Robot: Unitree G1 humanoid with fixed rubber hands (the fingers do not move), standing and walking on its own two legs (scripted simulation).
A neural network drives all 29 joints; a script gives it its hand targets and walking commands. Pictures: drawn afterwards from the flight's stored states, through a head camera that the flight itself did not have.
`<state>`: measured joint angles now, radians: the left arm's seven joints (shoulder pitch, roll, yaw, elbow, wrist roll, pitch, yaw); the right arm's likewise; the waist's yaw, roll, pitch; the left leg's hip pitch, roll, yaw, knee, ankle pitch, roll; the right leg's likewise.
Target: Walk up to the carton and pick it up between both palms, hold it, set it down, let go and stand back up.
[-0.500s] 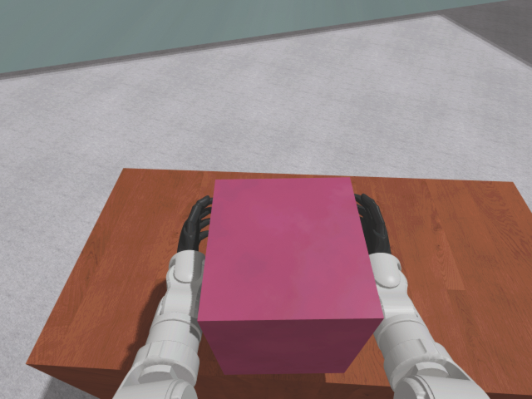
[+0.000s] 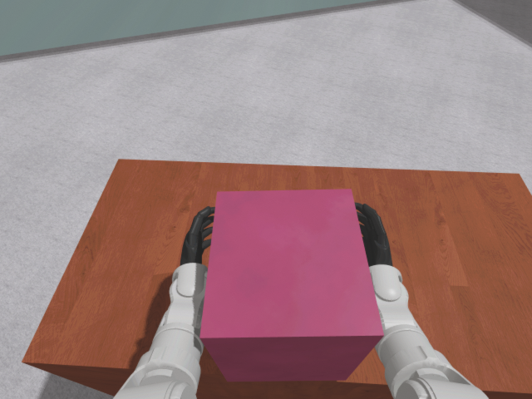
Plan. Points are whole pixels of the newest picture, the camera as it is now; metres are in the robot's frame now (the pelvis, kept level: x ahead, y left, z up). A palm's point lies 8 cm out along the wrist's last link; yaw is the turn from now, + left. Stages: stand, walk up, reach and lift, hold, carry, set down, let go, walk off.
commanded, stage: set down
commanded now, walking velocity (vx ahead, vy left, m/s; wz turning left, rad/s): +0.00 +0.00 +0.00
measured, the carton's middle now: (285, 291) +0.30 +0.00 -0.02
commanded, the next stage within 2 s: none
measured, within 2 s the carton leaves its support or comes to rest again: rests again in 0.18 s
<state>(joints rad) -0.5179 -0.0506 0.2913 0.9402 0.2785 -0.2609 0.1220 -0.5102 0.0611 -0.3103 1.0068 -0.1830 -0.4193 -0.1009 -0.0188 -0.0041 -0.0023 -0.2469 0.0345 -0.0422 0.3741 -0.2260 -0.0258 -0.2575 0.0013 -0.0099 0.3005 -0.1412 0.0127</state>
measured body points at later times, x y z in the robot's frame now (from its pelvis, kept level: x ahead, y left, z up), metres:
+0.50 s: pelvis +0.00 +0.00 +0.00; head +0.07 +0.01 +0.44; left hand +0.37 +0.14 -0.01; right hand +0.36 -0.15 +0.00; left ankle -0.03 +0.13 -0.75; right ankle +0.00 -0.13 -0.75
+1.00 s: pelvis +0.00 +0.00 +0.00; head +0.06 +0.01 +0.44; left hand +0.37 +0.14 -0.02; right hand +0.37 -0.15 -0.01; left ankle -0.03 +0.13 -0.75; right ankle +0.00 -0.13 -0.75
